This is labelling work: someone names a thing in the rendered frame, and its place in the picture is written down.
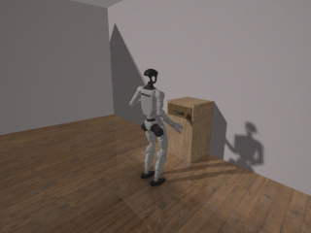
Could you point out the robot left forearm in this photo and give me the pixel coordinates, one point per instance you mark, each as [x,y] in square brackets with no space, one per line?
[138,102]

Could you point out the right robot shin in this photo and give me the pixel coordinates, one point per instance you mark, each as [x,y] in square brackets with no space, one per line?
[159,164]

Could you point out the cabinet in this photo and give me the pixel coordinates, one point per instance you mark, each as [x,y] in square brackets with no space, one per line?
[194,142]

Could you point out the robot right forearm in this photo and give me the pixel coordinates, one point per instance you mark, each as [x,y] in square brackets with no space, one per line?
[168,120]

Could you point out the drawer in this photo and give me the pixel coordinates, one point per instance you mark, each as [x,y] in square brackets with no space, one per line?
[186,112]

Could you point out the left robot upper arm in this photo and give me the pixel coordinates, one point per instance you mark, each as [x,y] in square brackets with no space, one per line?
[136,96]

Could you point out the right robot upper arm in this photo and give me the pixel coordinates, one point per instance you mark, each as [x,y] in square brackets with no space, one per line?
[159,95]

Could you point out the robot right hand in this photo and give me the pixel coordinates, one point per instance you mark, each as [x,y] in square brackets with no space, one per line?
[177,127]

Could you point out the robot head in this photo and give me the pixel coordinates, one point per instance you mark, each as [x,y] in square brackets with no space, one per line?
[150,73]

